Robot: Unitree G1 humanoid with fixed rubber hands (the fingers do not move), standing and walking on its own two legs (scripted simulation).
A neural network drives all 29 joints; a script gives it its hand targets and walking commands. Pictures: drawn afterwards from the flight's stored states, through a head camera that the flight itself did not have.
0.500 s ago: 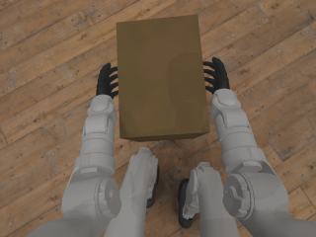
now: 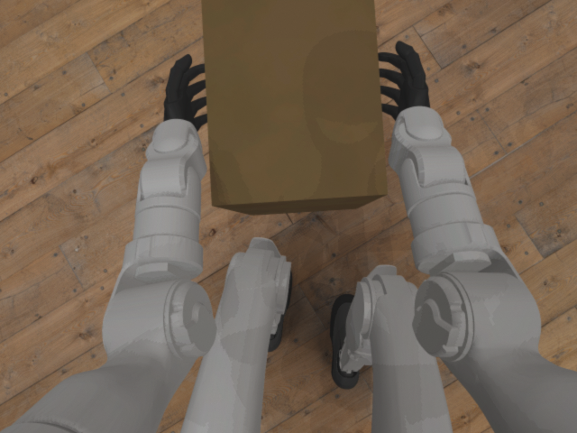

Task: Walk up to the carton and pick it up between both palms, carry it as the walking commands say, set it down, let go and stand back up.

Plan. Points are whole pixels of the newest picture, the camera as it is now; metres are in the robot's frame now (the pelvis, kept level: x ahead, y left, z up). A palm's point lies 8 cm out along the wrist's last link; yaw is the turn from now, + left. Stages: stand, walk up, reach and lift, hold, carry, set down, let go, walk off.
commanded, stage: set down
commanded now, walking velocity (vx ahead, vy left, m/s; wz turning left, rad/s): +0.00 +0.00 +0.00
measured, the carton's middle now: (296, 115) +0.51 +0.10 -0.18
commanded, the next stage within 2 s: none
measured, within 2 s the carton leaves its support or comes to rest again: rests again in 1.28 s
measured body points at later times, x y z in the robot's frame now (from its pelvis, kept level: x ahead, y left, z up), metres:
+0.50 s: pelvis -0.01 +0.01 -0.06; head +0.33 +0.05 +0.24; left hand +0.49 +0.25 -0.20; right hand +0.55 -0.03 -0.19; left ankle +0.13 +0.10 -0.45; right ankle +0.08 -0.08 -0.45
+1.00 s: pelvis -0.01 +0.01 -0.10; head +0.35 +0.05 +0.17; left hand +0.51 +0.26 -0.26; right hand +0.56 -0.03 -0.25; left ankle +0.13 +0.11 -0.45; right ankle +0.08 -0.08 -0.45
